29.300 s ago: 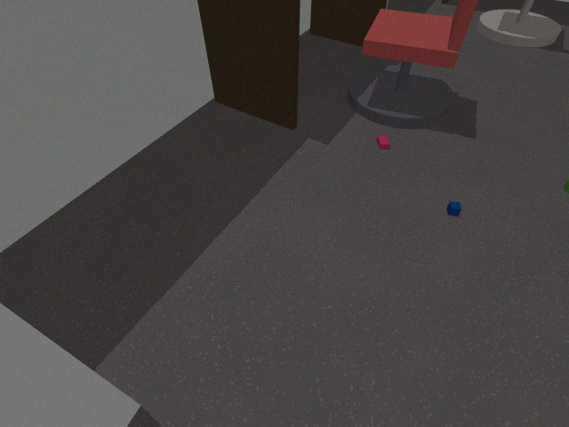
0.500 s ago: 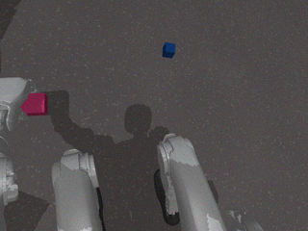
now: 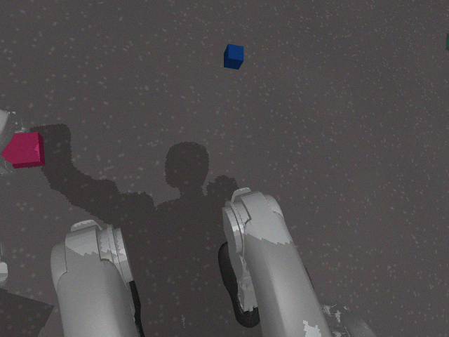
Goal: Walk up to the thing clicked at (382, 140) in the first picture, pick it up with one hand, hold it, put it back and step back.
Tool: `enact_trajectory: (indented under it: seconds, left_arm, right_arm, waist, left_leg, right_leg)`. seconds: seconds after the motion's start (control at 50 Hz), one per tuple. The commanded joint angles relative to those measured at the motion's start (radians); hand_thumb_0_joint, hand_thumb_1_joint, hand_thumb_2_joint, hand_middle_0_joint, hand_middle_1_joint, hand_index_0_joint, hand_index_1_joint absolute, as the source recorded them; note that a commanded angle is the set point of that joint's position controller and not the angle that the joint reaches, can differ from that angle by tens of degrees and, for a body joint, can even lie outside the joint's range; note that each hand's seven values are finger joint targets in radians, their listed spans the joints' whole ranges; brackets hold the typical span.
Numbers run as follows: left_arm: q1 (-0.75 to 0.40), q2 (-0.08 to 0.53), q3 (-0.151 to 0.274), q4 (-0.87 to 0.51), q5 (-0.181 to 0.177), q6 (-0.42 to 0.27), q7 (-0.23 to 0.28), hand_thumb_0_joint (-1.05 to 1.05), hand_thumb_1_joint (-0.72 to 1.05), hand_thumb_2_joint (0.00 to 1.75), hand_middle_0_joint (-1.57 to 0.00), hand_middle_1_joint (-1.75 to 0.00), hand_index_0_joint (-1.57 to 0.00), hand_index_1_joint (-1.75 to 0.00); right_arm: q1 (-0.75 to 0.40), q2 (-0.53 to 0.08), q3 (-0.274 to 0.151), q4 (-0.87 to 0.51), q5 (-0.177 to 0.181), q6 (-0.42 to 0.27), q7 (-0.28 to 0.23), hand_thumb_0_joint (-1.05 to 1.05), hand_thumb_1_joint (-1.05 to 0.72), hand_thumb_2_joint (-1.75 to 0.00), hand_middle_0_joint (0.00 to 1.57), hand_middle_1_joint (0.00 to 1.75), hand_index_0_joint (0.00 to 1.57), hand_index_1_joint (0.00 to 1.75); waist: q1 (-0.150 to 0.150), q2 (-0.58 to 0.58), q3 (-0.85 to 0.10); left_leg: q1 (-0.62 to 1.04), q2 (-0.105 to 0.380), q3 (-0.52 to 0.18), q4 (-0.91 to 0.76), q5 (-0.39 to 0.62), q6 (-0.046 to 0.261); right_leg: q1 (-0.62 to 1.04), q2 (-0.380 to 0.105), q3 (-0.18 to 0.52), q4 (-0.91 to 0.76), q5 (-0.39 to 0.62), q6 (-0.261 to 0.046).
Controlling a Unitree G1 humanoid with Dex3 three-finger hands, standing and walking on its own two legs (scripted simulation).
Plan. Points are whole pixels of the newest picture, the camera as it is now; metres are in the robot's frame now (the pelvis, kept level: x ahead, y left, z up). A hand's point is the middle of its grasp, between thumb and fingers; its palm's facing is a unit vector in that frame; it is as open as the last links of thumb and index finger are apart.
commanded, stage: lower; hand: left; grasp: from above
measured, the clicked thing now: (15, 151) +0.47 +0.31 -0.21
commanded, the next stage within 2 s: rest in 0.24 s
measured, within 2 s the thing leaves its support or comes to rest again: rests again in 1.40 s
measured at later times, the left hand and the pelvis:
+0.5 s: hand (14, 161) +0.45 +0.32 -0.23, palm faces -0.46 -0.06 -0.89, open 8.3 cm; pelvis +0.00 +0.00 -0.03, yaw -2 degrees
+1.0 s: hand (22, 164) +0.45 +0.31 -0.26, palm faces -0.46 -0.09 -0.88, open 8.2 cm; pelvis +0.00 +0.00 -0.04, yaw -4 degrees
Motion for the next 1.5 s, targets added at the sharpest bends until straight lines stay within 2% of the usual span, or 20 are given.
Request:
enact_trajectory:
  seconds: [0.0, 0.06, 0.14, 0.2, 0.28, 0.32, 0.4, 0.46, 0.56, 0.62, 0.68, 0.74, 0.76, 0.8, 0.92, 0.96, 1.1, 1.34, 1.42, 1.48]
  left_arm:
    - [-0.243, 0.239, 0.026, -0.089, -0.023, -0.003, 0.032, 0.0, 0.77, 0.41, -1.16, -0.29, -1.17, -0.29]
    - [-0.264, 0.29, 0.047, -0.102, -0.016, -0.019, 0.038, 0.0, 0.79, 0.38, -1.16, -0.31, -1.18, -0.3]
    - [-0.285, 0.285, 0.042, -0.11, -0.004, -0.047, 0.06, 0.0, 0.82, 0.39, -1.16, -0.34, -1.18, -0.32]
    - [-0.303, 0.324, 0.068, -0.118, 0.008, -0.064, 0.086, 0.0, 0.84, 0.38, -1.17, -0.34, -1.2, -0.32]
    - [-0.297, 0.315, 0.055, -0.092, 0.033, -0.061, 0.118, 0.0, 0.89, 0.4, -1.2, -0.36, -1.23, -0.34]
    - [-0.298, 0.331, 0.072, -0.093, 0.032, -0.055, 0.137, 0.0, 0.88, 0.43, -1.2, -0.37, -1.22, -0.35]
    - [-0.3, 0.314, 0.044, -0.025, 0.034, -0.037, 0.156, 0.0, 0.83, 0.39, -1.15, -0.33, -1.17, -0.3]
    - [-0.287, 0.343, 0.069, -0.009, 0.025, -0.03, 0.168, 0.0, 0.83, 0.38, -1.15, -0.32, -1.18, -0.3]
    - [-0.256, 0.338, 0.056, 0.034, 0.014, -0.015, 0.173, 0.0, 0.82, 0.39, -1.15, -0.34, -1.17, -0.31]
    - [-0.254, 0.373, 0.087, 0.019, -0.003, -0.011, 0.178, 0.0, 0.83, 0.38, -1.15, -0.34, -1.18, -0.31]
    - [-0.236, 0.422, 0.114, 0.029, 0.007, -0.011, 0.176, 0.0, 0.86, 0.4, -1.19, -0.32, -1.21, -0.3]
    - [-0.251, 0.394, 0.088, 0.011, 0.003, -0.014, 0.175, 0.0, 0.88, 0.38, -1.19, -0.32, -1.22, -0.29]
    - [-0.232, 0.427, 0.108, 0.031, -0.001, -0.014, 0.177, 0.0, 0.86, 0.38, -1.18, -0.31, -1.2, -0.29]
    - [-0.23, 0.407, 0.087, 0.033, -0.006, -0.022, 0.176, 0.0, 0.84, 0.36, -1.17, -0.31, -1.19, -0.28]
    - [-0.235, 0.437, 0.094, 0.049, 0.01, -0.039, 0.2, 0.0, 0.86, 0.39, -1.18, -0.32, -1.21, -0.3]
    - [-0.261, 0.385, 0.054, 0.055, 0.001, -0.044, 0.205, 0.0, 0.85, 0.4, -1.19, -0.3, -1.2, -0.28]
    - [-0.263, 0.407, 0.032, 0.095, 0.021, -0.045, 0.23, 0.0, 0.9, 0.35, -1.21, -0.3, -1.23, -0.27]
    - [-0.256, 0.45, 0.063, 0.11, 0.021, -0.002, 0.283, 0.0, 0.84, 0.35, -1.18, -0.28, -1.2, -0.26]
    - [-0.255, 0.428, 0.041, 0.126, 0.004, 0.01, 0.267, 0.0, 0.82, 0.35, -1.16, -0.28, -1.18, -0.26]
    - [-0.243, 0.449, 0.053, 0.134, -0.012, 0.014, 0.249, 0.0, 0.81, 0.35, -1.17, -0.26, -1.18, -0.25]
  right_arm:
    - [0.21, -0.257, -0.072, -0.008, -0.005, -0.001, -0.006, 0.0, -0.91, -0.9, 0.2, 0.3, 0.2, 0.3]
    - [0.205, -0.265, -0.063, -0.014, -0.014, 0.001, -0.004, 0.0, -0.91, -0.9, 0.2, 0.3, 0.2, 0.3]
    - [0.182, -0.275, -0.058, -0.018, -0.021, 0.0, -0.004, 0.0, -0.91, -0.9, 0.2, 0.3, 0.2, 0.3]
    - [0.17, -0.289, -0.054, -0.022, -0.033, -0.002, -0.004, 0.0, -0.91, -0.9, 0.2, 0.3, 0.2, 0.3]
    - [0.164, -0.287, -0.042, -0.019, -0.045, -0.008, 0.0, 0.0, -0.91, -0.9, 0.2, 0.3, 0.2, 0.3]
    - [0.163, -0.294, -0.041, -0.013, -0.05, -0.011, 0.0, 0.0, -0.91, -0.9, 0.2, 0.3, 0.2, 0.3]
    - [0.156, -0.294, -0.026, -0.014, -0.057, -0.028, 0.005, 0.0, -0.9, -0.89, 0.2, 0.3, 0.2, 0.3]
    - [0.166, -0.306, -0.019, -0.01, -0.064, -0.036, 0.007, 0.0, -0.9, -0.89, 0.2, 0.3, 0.2, 0.3]
    - [0.155, -0.305, 0.003, -0.01, -0.078, -0.051, 0.015, 0.0, -0.9, -0.9, 0.2, 0.3, 0.2, 0.3]
    - [0.158, -0.316, 0.009, -0.02, -0.085, -0.058, 0.019, 0.0, -0.9, -0.89, 0.2, 0.3, 0.2, 0.3]
    - [0.152, -0.334, 0.015, -0.027, -0.094, -0.058, 0.02, 0.0, -0.9, -0.9, 0.2, 0.3, 0.2, 0.3]
    - [0.137, -0.329, 0.03, -0.044, -0.1, -0.059, 0.025, 0.0, -0.9, -0.9, 0.2, 0.3, 0.2, 0.3]
    - [0.134, -0.332, 0.03, -0.037, -0.101, -0.059, 0.024, 0.0, -0.9, -0.9, 0.2, 0.3, 0.2, 0.3]
    - [0.114, -0.341, 0.031, -0.057, -0.096, -0.062, 0.021, 0.0, -0.9, -0.9, 0.2, 0.3, 0.2, 0.3]
    - [0.116, -0.348, 0.046, -0.043, -0.111, -0.067, 0.022, 0.0, -0.9, -0.9, 0.2, 0.3, 0.2, 0.3]
    - [0.105, -0.348, 0.052, -0.048, -0.115, -0.075, 0.025, 0.0, -0.9, -0.9, 0.2, 0.3, 0.2, 0.3]
    - [0.084, -0.358, 0.072, -0.05, -0.126, -0.101, 0.039, 0.0, -0.9, -0.9, 0.2, 0.3, 0.2, 0.3]
    - [0.074, -0.375, 0.09, -0.05, -0.135, -0.138, 0.069, 0.0, -0.9, -0.9, 0.2, 0.3, 0.2, 0.3]
    - [0.07, -0.377, 0.093, -0.058, -0.137, -0.149, 0.078, 0.0, -0.9, -0.9, 0.2, 0.3, 0.2, 0.3]
    - [0.082, -0.371, 0.105, -0.06, -0.134, -0.152, 0.081, 0.0, -0.91, -0.9, 0.2, 0.3, 0.2, 0.3]
  waist:
    - [-0.011, 0.287, -0.661]
    - [-0.01, 0.293, -0.649]
    - [-0.021, 0.337, -0.631]
    - [-0.029, 0.382, -0.624]
    - [-0.04, 0.407, -0.619]
    - [-0.04, 0.393, -0.637]
    - [-0.063, 0.387, -0.587]
    - [-0.062, 0.371, -0.59]
    - [-0.07, 0.355, -0.615]
    - [-0.071, 0.351, -0.611]
    - [-0.073, 0.372, -0.584]
    - [-0.084, 0.39, -0.576]
    - [-0.076, 0.38, -0.577]
    - [-0.08, 0.37, -0.541]
    - [-0.095, 0.364, -0.514]
    - [-0.114, 0.381, -0.502]
    - [-0.115, 0.425, -0.47]
    - [-0.128, 0.437, -0.486]
    - [-0.139, 0.445, -0.47]
    - [-0.141, 0.422, -0.464]
  left_leg:
    - [0.526, -0.013, 0.125, -0.197, 0.202, 0.05]
    - [0.504, -0.012, 0.125, -0.181, 0.189, 0.052]
    - [0.532, -0.01, 0.113, -0.173, 0.158, 0.041]
    - [0.549, -0.01, 0.103, -0.177, 0.138, 0.034]
    - [0.556, -0.009, 0.104, -0.165, 0.145, 0.035]
    - [0.548, -0.008, 0.102, -0.153, 0.157, 0.036]
    - [0.521, -0.006, 0.094, -0.14, 0.143, 0.038]
    - [0.51, -0.007, 0.092, -0.12, 0.174, 0.039]
    - [0.5, 0.001, 0.089, -0.092, 0.213, 0.043]
    - [0.489, 0.003, 0.087, -0.085, 0.229, 0.043]
    - [0.486, 0.005, 0.083, -0.082, 0.213, 0.039]
    - [0.484, 0.004, 0.08, -0.083, 0.208, 0.039]
    - [0.472, 0.008, 0.076, -0.084, 0.185, 0.041]
    - [0.459, 0.006, 0.073, -0.083, 0.152, 0.038]
    - [0.447, 0.012, 0.06, -0.074, 0.145, 0.038]
    - [0.475, 0.011, 0.053, -0.082, 0.149, 0.033]
    - [0.501, 0.016, 0.043, -0.09, 0.131, 0.025]
    - [0.497, 0.024, 0.034, -0.076, 0.19, 0.026]
    - [0.498, 0.026, 0.029, -0.072, 0.186, 0.025]
    - [0.485, 0.025, 0.029, -0.063, 0.181, 0.03]
  right_leg:
    - [0.323, 0.017, -0.127, -0.222, 0.286, -0.092]
    - [0.331, 0.019, -0.129, -0.22, 0.276, -0.089]
    - [0.267, 0.021, -0.144, -0.193, 0.237, -0.099]
    - [0.235, 0.022, -0.16, -0.171, 0.209, -0.103]
    - [0.231, 0.024, -0.16, -0.157, 0.229, -0.098]
    - [0.238, 0.025, -0.162, -0.158, 0.244, -0.096]
    - [0.216, 0.029, -0.168, -0.149, 0.239, -0.096]
    - [0.237, 0.028, -0.172, -0.142, 0.267, -0.092]
    - [0.303, 0.039, -0.169, -0.137, 0.323, -0.084]
    - [0.325, 0.039, -0.175, -0.138, 0.337, -0.082]
    - [0.312, 0.043, -0.184, -0.134, 0.31, -0.092]
    - [0.322, 0.045, -0.186, -0.131, 0.314, -0.09]
    - [0.323, 0.049, -0.182, -0.134, 0.296, -0.09]
    - [0.296, 0.049, -0.194, -0.138, 0.256, -0.096]
    - [0.295, 0.054, -0.198, -0.132, 0.259, -0.091]
    - [0.272, 0.054, -0.214, -0.121, 0.264, -0.091]
    - [0.252, 0.058, -0.228, -0.107, 0.249, -0.092]
    - [0.295, 0.067, -0.232, -0.099, 0.315, -0.085]
    - [0.288, 0.066, -0.236, -0.094, 0.309, -0.085]
    - [0.304, 0.065, -0.234, -0.101, 0.307, -0.082]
